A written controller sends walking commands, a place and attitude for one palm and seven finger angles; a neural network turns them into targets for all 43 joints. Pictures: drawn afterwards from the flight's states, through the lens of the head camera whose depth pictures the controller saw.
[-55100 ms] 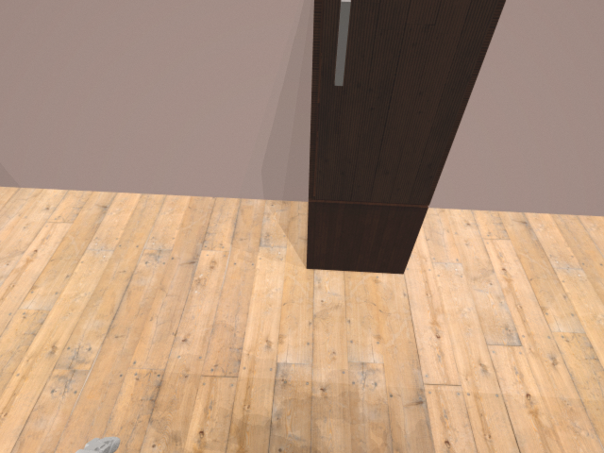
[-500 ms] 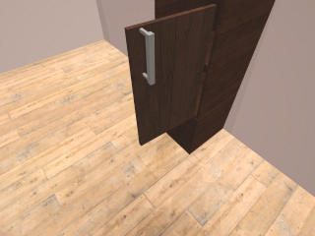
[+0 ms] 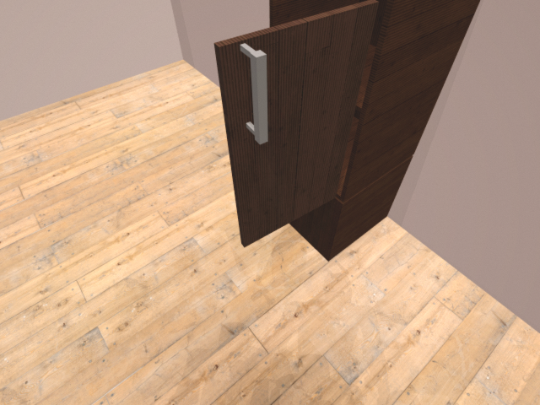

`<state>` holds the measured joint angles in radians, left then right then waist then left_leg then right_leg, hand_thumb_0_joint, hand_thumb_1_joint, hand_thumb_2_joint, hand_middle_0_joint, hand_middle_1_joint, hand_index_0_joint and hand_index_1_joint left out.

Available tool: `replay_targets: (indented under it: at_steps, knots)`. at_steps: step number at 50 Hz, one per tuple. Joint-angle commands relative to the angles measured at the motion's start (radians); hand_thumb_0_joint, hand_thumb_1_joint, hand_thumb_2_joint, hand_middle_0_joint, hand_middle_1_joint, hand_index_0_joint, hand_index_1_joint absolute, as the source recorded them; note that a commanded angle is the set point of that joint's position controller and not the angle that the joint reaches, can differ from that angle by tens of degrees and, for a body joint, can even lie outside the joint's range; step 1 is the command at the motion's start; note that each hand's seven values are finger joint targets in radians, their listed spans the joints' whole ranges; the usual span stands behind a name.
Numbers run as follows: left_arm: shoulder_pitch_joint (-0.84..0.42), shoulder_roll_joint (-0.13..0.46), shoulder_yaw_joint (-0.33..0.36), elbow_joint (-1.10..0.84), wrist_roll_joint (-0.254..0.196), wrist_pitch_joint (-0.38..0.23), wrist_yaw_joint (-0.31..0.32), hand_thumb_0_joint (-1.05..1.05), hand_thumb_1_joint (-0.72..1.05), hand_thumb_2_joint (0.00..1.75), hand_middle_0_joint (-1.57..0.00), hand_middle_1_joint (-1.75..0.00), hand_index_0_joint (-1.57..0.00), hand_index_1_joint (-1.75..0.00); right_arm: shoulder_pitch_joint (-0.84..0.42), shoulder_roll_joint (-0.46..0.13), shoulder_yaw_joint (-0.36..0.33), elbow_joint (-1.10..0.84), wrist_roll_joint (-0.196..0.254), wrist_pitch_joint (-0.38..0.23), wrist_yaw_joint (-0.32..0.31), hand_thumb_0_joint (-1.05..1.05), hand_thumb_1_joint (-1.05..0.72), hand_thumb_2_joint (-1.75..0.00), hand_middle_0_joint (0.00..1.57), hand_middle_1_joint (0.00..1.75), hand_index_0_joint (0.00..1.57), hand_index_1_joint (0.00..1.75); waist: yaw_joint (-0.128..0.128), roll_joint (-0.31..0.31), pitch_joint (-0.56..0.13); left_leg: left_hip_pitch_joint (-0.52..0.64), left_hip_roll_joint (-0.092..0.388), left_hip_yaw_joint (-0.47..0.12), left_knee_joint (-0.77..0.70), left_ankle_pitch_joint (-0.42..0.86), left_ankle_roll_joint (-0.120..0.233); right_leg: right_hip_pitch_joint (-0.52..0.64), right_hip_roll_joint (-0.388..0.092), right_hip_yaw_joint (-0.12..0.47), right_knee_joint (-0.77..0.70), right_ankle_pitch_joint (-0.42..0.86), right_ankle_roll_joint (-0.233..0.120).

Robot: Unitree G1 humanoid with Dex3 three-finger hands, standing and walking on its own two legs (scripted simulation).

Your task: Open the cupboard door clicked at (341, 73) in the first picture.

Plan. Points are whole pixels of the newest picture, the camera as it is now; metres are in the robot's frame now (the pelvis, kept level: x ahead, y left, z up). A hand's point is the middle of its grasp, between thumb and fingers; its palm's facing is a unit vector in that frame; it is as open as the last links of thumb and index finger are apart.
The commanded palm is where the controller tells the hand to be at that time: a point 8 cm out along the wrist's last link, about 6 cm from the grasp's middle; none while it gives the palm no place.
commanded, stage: look to check the result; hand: left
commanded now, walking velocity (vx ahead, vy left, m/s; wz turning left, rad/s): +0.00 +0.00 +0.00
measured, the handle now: (254, 96) +0.59 +0.06 +0.15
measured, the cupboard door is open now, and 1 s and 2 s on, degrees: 85 85 85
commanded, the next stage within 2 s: stand and wait in 0.22 s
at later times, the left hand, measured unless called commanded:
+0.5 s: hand out of the picture +0.08 +0.21 -0.16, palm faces +0.00 -0.95 -0.31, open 7.4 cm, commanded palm none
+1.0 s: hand out of the picture +0.08 +0.20 -0.16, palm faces -0.01 -0.95 -0.30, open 7.4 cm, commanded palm none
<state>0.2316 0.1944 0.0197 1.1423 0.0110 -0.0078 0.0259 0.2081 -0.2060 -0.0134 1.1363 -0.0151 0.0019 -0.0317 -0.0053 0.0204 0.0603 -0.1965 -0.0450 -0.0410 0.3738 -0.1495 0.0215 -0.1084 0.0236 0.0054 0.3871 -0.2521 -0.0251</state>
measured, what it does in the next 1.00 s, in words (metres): stands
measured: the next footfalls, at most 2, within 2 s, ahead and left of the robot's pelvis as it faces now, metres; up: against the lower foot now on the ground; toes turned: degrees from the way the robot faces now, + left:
none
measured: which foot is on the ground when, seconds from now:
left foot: down 0.00-1.00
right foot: down 0.00-1.00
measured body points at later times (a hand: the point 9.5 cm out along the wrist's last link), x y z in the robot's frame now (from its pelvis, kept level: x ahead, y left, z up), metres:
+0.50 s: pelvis +0.01 -0.01 +0.00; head +0.03 -0.02 +0.45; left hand +0.08 +0.26 -0.14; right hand +0.08 -0.29 -0.15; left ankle +0.03 +0.10 -0.74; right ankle -0.03 -0.10 -0.74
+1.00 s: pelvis +0.03 -0.02 +0.00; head +0.05 -0.03 +0.45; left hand +0.08 +0.25 -0.14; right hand +0.08 -0.29 -0.15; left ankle +0.03 +0.10 -0.74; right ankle -0.03 -0.10 -0.74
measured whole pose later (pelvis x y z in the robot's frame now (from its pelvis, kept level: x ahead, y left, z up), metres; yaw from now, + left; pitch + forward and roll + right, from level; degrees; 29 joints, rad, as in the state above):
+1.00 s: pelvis +0.03 -0.02 +0.00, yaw -1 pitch -1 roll +1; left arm 0.15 0.26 0.01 1.13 0.01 -0.02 0.02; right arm 0.12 -0.28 -0.01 1.14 -0.01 0.00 -0.03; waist -0.01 0.01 0.06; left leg -0.13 -0.02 -0.04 0.31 -0.16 -0.01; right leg -0.04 0.05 0.01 0.30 -0.24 -0.05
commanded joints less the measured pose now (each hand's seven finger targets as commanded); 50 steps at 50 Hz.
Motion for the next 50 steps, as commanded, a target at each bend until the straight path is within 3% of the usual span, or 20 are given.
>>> replay_targets:
  at_steps: [1, 20, 50]
  knots:
    - [0.004, 0.159, 0.022, -0.034, -0.002, -0.015, 0.004, 0.00, 0.90, 0.90, -0.20, -0.30, -0.20, -0.30, 0.001, -0.146, -0.022, -0.037, -0.003, -0.014, -0.005, 0.00, -0.90, -0.90, 0.20, 0.30, 0.20, 0.30, -0.001, -0.017, -0.007, 0.048, 0.131, -0.104, -0.060, 0.073, 0.017, -0.065, -0.119, 0.089, -0.093, 0.073, -0.029]
    - [-0.080, 0.245, 0.031, -0.060, -0.003, -0.028, -0.002, 0.00, 0.90, 0.90, -0.20, -0.30, -0.20, -0.30, -0.091, -0.228, -0.024, -0.051, -0.001, -0.020, 0.000, 0.00, -0.90, -0.90, 0.20, 0.30, 0.20, 0.30, 0.004, -0.029, -0.065, 0.101, 0.140, -0.096, -0.060, 0.176, 0.008, 0.001, -0.134, 0.095, -0.117, 0.221, -0.028]
    - [-0.076, 0.254, 0.029, -0.058, -0.006, -0.031, 0.001, 0.00, 0.90, 0.90, -0.20, -0.30, -0.20, -0.30, -0.097, -0.236, -0.023, -0.045, 0.002, -0.021, -0.005, 0.00, -0.90, -0.90, 0.20, 0.30, 0.20, 0.30, 0.005, -0.031, -0.080, 0.141, 0.148, -0.075, -0.060, 0.216, 0.004, 0.032, -0.139, 0.101, -0.127, 0.316, -0.024]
